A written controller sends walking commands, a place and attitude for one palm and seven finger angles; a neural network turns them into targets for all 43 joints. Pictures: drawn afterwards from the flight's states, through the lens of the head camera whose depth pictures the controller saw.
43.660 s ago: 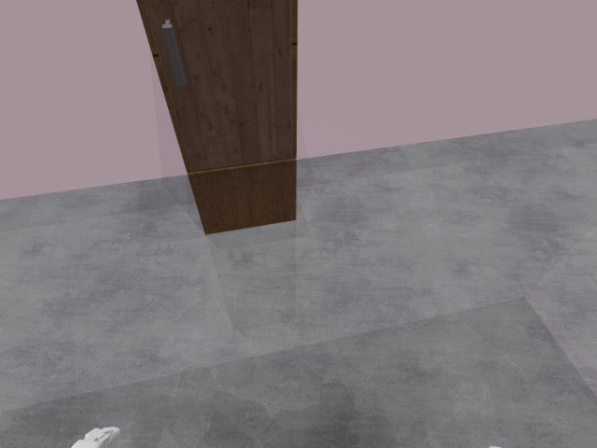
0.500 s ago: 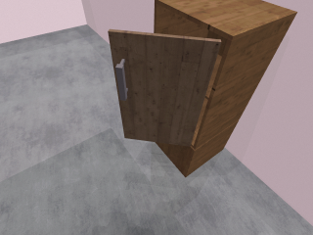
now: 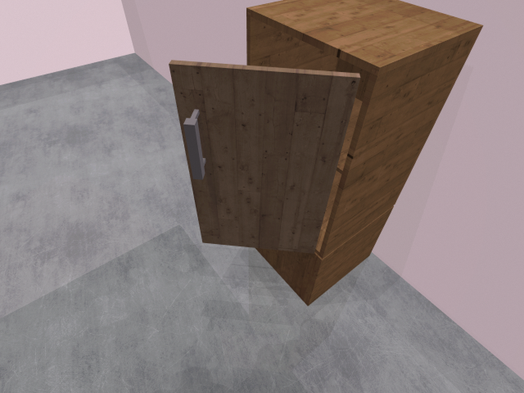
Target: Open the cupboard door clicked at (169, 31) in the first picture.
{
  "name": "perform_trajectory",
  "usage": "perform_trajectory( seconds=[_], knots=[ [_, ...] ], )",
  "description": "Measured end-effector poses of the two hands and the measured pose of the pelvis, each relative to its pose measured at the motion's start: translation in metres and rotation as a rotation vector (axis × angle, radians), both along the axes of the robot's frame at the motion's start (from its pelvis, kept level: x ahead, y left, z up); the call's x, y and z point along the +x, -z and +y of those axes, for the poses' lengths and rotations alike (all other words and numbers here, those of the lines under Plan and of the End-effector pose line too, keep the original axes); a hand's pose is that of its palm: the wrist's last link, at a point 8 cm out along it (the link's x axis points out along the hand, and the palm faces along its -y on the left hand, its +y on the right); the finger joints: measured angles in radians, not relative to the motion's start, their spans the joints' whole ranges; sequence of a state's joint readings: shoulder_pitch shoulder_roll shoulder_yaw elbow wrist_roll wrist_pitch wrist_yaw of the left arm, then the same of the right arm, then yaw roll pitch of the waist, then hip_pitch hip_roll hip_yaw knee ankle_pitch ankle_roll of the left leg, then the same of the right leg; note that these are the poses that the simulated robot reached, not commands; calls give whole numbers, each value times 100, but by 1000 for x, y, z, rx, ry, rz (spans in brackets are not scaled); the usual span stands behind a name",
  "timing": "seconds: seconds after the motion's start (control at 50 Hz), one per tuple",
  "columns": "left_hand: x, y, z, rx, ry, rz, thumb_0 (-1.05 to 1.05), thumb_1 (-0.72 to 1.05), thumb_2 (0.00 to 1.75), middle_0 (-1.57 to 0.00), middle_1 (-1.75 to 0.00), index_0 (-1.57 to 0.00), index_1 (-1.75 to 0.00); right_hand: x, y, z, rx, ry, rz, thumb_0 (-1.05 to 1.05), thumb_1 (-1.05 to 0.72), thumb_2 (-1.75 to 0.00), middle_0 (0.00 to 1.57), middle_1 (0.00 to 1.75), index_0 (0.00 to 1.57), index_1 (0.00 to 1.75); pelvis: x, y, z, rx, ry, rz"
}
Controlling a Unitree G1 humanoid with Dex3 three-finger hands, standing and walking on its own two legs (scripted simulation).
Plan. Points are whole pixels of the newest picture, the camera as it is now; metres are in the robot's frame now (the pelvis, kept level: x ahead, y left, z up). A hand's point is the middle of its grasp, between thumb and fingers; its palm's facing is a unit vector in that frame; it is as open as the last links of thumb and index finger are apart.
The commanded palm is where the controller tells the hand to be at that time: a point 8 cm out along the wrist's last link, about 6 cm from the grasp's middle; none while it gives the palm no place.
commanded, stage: shuffle to correct the standing spot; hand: left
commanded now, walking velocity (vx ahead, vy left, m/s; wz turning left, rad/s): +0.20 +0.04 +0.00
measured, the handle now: (197, 145) +0.60 +0.19 +0.04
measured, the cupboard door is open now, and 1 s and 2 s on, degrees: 46 46 46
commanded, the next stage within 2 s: come to a stop and stand still in 0.08 s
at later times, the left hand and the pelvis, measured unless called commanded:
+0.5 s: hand out of the picture +0.12 +0.22 -0.19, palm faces +0.01 -0.98 -0.20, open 7.3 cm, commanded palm none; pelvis +0.08 +0.03 -0.01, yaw -1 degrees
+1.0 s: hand out of the picture +0.12 +0.24 -0.18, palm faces -0.03 -0.98 -0.19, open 7.3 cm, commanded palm none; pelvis +0.07 +0.06 +0.00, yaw -3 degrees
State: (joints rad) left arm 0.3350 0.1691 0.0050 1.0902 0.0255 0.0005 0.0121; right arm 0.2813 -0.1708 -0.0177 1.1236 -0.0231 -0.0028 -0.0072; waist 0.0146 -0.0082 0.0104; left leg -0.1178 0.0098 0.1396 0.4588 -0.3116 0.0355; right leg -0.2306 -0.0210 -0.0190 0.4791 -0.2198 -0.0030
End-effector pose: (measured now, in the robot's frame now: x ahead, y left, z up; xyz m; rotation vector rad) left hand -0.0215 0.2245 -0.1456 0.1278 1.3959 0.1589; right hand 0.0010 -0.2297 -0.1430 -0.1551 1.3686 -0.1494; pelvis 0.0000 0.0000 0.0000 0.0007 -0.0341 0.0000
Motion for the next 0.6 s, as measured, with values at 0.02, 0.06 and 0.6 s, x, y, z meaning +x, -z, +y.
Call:
perform_trajectory(
  seconds=[0.02, 0.06, 0.6],
  knots=[
    [0, 1, -2, -4, -2, 7, 1, 91, 89, -20, -30, -20, -30, -2, 1, 1, 2, 8, 9, 0, -91, -90, 20, 30, 20, 30, 3, 1, 0, -2, 4, 1],
    [0, 3, -4, -14, -10, 20, 1, 91, 89, -20, -30, -20, -30, -6, 4, 3, 4, 21, 30, 0, -91, -90, 20, 30, 20, 30, 11, 3, 1, -9, 7, 5],
    [158, 11, 51, 56, 41, -126, 2, 93, 89, -20, -30, -20, -30, 31, 13, 65, 13, 139, 165, 0, -90, -90, 20, 30, 21, 30, 82, 14, 34, -37, 6, 5]
  ],
)
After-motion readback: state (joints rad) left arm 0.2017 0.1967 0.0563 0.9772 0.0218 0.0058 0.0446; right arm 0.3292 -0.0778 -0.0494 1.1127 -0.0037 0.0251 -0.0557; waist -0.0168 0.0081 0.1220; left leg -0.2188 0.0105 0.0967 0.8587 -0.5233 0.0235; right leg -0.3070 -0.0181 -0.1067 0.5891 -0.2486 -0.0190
